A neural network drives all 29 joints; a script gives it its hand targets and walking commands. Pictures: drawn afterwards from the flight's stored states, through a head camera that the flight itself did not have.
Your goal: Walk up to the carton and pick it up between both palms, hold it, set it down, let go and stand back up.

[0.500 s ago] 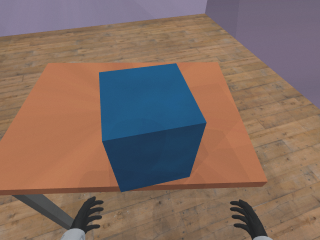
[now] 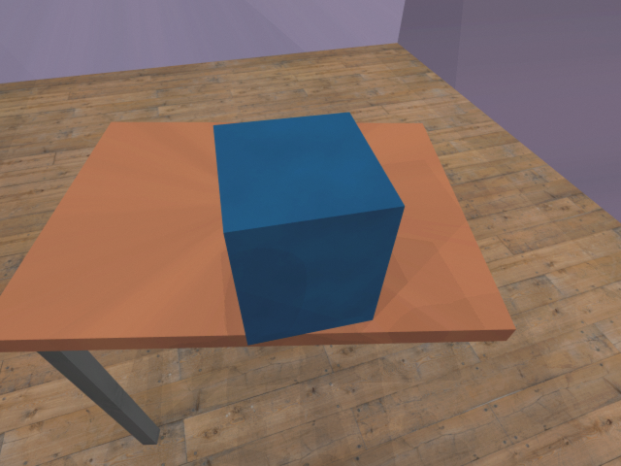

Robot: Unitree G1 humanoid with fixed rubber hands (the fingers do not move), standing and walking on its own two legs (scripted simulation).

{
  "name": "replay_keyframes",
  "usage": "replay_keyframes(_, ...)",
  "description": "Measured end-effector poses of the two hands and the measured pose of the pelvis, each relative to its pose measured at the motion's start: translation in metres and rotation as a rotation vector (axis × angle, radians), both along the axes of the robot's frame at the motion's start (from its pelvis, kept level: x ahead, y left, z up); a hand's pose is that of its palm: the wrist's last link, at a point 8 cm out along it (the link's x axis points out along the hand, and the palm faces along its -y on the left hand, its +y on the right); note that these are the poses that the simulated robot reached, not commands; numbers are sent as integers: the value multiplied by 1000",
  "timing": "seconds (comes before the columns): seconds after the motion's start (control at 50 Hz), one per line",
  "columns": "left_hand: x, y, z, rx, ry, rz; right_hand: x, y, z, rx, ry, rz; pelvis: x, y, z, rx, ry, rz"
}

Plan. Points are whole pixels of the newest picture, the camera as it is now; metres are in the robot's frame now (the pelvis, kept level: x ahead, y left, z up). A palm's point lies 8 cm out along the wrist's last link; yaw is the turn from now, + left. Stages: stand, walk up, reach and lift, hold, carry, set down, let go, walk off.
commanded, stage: stand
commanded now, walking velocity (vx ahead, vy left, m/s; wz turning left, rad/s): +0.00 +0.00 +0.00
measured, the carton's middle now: (298, 229) +0.42 +0.03 +0.07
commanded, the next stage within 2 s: none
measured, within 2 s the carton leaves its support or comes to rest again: neither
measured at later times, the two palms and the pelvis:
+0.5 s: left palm out of the picture -0.03 +0.24 -0.13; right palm out of the picture -0.03 -0.27 -0.13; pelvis -0.02 -0.01 +0.00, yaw +0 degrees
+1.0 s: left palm out of the picture +0.02 +0.24 -0.13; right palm out of the picture -0.01 -0.25 -0.13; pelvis +0.01 +0.00 +0.00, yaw +0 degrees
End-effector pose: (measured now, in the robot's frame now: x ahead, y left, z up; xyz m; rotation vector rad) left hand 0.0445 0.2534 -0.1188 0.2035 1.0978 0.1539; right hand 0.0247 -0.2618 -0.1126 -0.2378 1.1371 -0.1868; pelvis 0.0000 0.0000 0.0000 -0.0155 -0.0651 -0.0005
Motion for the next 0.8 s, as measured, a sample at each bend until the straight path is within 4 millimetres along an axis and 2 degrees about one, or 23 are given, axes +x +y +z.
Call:
replay_keyframes(0.18, -44, 0, -8, -3, 87, 2, -41, 4, -8, 14, 79, -22, -18, 2, -2, 6, 18, 3)
replay_keyframes(0.28, -67, -1, -9, 8, 141, 18, -51, -1, -11, 14, 104, -26, -23, -2, -3, 10, 23, 2)
replay_keyframes(0.38, -78, -5, -9, 15, 166, 32, -54, -8, -14, 13, 111, -30, -25, -7, -4, 10, 22, 3)
replay_keyframes(0.54, -71, -17, -11, 9, 152, 41, -54, -13, -17, 19, 119, -33, -22, -15, -4, 9, 23, 3)
replay_keyframes(0.8, -36, -17, -15, -15, 128, 27, -57, -1, -14, 19, 169, -51, -7, -10, -2, 3, 33, 2)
